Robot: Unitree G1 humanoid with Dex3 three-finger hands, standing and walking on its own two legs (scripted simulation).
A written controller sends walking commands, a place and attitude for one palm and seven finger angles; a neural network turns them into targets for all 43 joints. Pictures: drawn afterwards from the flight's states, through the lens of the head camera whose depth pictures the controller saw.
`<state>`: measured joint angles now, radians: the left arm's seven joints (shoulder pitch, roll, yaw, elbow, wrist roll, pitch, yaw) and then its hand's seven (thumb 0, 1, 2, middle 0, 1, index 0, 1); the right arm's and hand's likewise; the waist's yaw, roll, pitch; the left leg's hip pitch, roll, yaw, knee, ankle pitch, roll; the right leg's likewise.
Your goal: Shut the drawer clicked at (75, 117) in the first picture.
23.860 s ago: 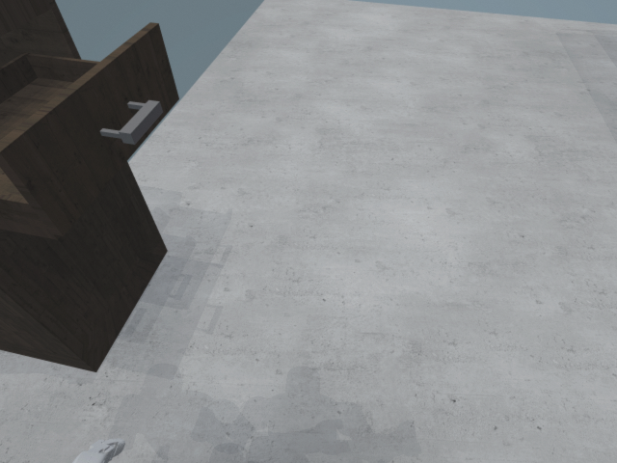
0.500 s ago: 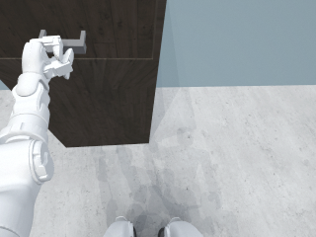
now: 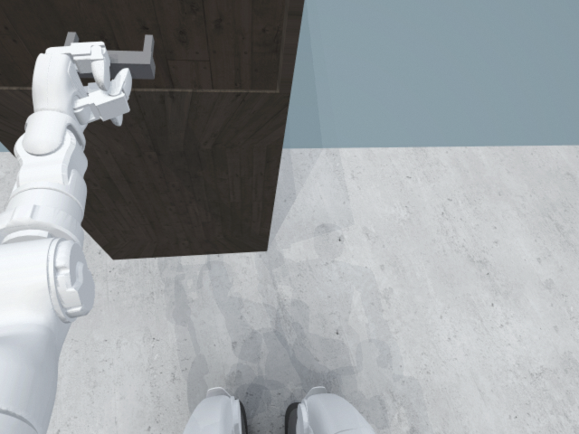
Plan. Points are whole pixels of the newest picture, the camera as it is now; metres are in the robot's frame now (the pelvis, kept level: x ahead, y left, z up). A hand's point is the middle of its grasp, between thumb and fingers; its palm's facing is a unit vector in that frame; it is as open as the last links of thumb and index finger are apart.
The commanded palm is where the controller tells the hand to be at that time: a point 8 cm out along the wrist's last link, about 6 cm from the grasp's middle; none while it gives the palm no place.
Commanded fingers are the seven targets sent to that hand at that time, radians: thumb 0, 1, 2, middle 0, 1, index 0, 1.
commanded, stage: pull the fist back off the drawer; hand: left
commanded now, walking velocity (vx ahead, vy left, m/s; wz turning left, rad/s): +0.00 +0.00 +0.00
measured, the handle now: (109, 52) +0.61 +0.19 +0.11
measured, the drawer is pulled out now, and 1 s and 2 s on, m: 0.00 0.00 0.00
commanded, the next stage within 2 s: draw the hand back to the body in 0.42 s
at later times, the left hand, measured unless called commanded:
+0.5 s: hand (129, 98) +0.53 +0.16 +0.10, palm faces +0.01 -1.00 -0.01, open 3.0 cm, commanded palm +0.50 +0.21 +0.11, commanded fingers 0.00 0.90 0.90 -1.40 -1.60 -1.40 -1.60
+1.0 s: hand (66, 168) +0.40 +0.19 +0.15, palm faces +0.02 -1.00 -0.03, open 3.3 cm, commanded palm +0.36 +0.24 +0.16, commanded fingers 0.00 0.90 0.90 -1.40 -1.60 -1.40 -1.60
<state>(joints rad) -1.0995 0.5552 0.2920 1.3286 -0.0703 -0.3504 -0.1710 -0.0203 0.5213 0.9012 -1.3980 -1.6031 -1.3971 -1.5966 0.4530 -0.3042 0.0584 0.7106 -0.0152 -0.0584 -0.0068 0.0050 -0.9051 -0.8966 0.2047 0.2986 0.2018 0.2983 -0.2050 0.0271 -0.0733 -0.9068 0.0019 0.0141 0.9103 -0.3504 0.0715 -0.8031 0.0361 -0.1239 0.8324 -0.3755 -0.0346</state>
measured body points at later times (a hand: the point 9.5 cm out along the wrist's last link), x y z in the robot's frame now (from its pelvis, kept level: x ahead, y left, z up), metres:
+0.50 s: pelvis +0.03 +0.00 +0.01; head +0.13 +0.01 +0.45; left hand +0.52 +0.21 +0.11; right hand +0.03 -0.27 -0.11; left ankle +0.04 +0.07 -0.69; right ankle +0.01 -0.10 -0.69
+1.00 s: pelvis +0.05 -0.01 +0.03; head +0.07 -0.02 +0.48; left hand +0.39 +0.24 +0.15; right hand +0.20 -0.27 -0.06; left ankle +0.04 +0.07 -0.69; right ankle +0.01 -0.11 -0.69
